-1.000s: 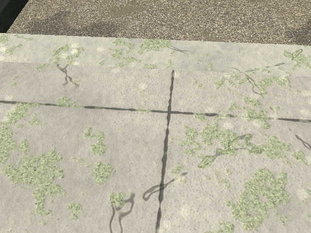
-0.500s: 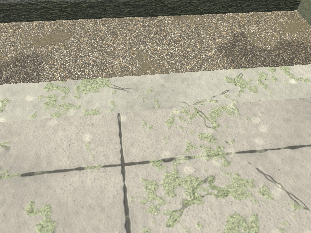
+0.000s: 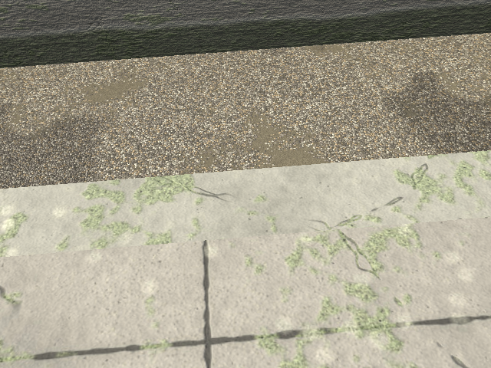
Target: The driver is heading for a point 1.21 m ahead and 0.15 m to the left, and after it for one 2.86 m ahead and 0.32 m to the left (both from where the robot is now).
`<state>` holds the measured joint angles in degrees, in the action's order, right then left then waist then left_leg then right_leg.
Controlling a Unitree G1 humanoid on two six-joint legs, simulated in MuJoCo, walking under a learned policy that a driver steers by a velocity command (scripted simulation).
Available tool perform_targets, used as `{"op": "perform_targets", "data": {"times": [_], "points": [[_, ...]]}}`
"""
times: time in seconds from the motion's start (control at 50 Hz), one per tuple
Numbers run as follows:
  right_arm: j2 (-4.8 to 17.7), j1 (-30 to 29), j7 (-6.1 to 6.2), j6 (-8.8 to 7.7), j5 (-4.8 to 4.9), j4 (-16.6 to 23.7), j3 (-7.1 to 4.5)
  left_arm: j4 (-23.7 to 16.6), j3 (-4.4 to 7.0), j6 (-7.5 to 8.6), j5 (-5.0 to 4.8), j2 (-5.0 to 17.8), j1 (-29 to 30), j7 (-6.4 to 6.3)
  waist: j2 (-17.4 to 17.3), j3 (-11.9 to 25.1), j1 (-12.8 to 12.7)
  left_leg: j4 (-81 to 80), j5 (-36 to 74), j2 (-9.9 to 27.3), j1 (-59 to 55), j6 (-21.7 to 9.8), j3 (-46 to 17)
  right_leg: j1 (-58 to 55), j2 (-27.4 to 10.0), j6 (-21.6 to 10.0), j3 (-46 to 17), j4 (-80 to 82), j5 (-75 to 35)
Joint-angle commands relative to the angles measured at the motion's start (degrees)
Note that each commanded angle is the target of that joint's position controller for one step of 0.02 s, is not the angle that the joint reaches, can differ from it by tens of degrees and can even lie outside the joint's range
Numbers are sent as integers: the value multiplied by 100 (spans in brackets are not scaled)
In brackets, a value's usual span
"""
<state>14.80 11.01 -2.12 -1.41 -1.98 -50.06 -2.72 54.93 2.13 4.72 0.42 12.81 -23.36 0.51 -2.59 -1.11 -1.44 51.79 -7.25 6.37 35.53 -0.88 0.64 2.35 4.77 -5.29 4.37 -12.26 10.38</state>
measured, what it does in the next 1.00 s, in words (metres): walks ahead: left foot, then right foot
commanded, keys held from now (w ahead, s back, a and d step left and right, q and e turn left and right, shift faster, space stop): w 1.00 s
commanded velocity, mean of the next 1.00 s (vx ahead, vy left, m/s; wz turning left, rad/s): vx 0.50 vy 0.00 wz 0.00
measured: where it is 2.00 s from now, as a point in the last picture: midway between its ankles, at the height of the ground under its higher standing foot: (261, 243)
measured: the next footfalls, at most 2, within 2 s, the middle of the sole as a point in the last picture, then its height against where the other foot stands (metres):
left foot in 0.24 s outside the picture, level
right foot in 0.80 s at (295, 337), level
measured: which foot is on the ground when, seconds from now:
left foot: up 0.00-0.22, down 0.24-0.80, up 0.82-1.00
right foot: down 0.00-0.26, up 0.28-0.78, down 0.80-1.00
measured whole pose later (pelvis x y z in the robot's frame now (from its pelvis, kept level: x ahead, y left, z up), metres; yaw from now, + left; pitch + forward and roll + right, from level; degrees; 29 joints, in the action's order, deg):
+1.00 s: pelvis +0.54 +0.00 -0.01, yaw +1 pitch -1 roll +0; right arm 13.1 15.3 -0.4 -2.3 -2.0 -55.2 -3.4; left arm 57.0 3.0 4.0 0.9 11.8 -18.4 -0.3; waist -2.0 -2.5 -0.1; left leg 63.8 -17.7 3.0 28.5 -3.2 -0.5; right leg 10.8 3.6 -5.8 6.3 -21.2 10.1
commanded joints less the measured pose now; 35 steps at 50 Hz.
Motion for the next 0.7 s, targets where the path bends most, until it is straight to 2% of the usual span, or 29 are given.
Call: {"op": "perform_targets", "data": {"times": [0.02,0.1,0.16,0.2,0.22,0.24,0.26,0.28,0.3,0.32,0.34,0.36,0.38,0.42,0.48,0.58,0.66,0.7], "points": [[134,-542,-14,-51,26,429,23,-161,117,93,-5,676,-84,-13,563,-385,26,-716,569,-36,214,60,160,167,-1462,-633,-827,639,-1601],[152,-1179,8,-78,45,634,67,81,114,76,41,729,-476,-57,589,-481,-159,-1475,680,-208,109,-81,302,-365,-1600,-612,-738,481,-2071],[239,-1289,31,-125,45,725,44,211,131,44,85,802,-507,-115,609,-513,-95,-1823,225,-326,-57,-301,323,-831,-1792,-565,-742,159,-2717],[327,-775,88,-177,41,581,-14,242,150,30,103,885,-330,-140,669,-245,186,-2077,-214,-614,-934,-501,455,-882,-1765,-426,-599,-558,-4096],[401,-21,135,-223,19,326,-73,258,154,6,90,910,-238,-136,582,145,523,-2403,-138,-813,-1857,-627,560,-769,-1610,-332,-448,-1452,-4566],[639,1008,201,-285,-69,-11,-175,218,116,5,62,821,-217,-129,391,744,892,-2494,-54,-542,-3323,-828,250,-17,-1356,-219,-266,-2693,-3852],[1239,1818,264,-312,-202,-120,-330,-7,-5,20,-106,377,-490,-87,-557,1550,963,-2706,-765,1074,-5017,-1314,-1906,1727,-732,21,87,-4742,-1400],[1359,1735,201,-228,-21,-155,-374,60,71,21,-93,470,-756,-72,-1150,1929,766,-3543,-675,1822,-5392,-1785,-4016,2882,59,56,-384,-6066,1955],[1091,1073,176,-190,127,-65,-320,6,159,-10,24,759,-302,-86,-386,1042,533,-3597,-977,1567,-4648,-1634,-3259,3306,-395,-21,-815,-6328,1566],[687,599,157,-213,142,13,-216,-85,136,18,41,652,84,-48,-35,391,418,-3796,-856,1346,-3813,-1512,-2530,3325,-623,-29,-776,-6093,1102],[428,373,151,-247,118,-1,-142,-88,120,9,35,504,213,-26,73,43,240,-4040,-590,1042,-3220,-1283,-1970,3119,-837,-21,-729,-5681,811],[290,338,169,-288,131,-83,-96,-92,120,-58,124,452,216,-3,-64,-108,94,-4165,-222,815,-2829,-1128,-1580,2869,-955,39,-714,-5372,686],[219,371,179,-327,121,-150,-69,-18,98,-138,173,347,98,33,-108,-92,0,-4255,52,674,-2632,-1063,-1285,2629,-981,101,-666,-5255,595],[310,676,177,-419,142,-313,-88,-44,97,-218,180,280,186,89,-73,-57,-48,-4353,614,596,-2606,-1121,-1009,2657,-994,193,-548,-5093,412],[407,983,179,-450,157,-475,-103,-272,99,-271,169,304,906,122,-36,-301,35,-4599,660,504,-2753,-1148,-736,3274,-1141,350,-410,-4518,-165],[370,1430,190,-437,151,-667,-64,-622,22,-242,104,195,2011,140,-67,-455,299,-4598,1259,333,-3084,-1035,-357,3366,-1040,450,-154,-3025,-981],[394,1799,245,-412,102,-849,-57,-817,1,-214,94,236,2563,117,-111,-515,465,-4391,1779,508,-3736,-1049,-305,3342,-880,323,-45,-2364,-981],[441,1816,287,-387,68,-911,-73,-891,23,-179,95,300,2644,107,-126,-540,426,-4182,2187,656,-4077,-1032,-320,3290,-821,190,-59,-2149,-667]]}}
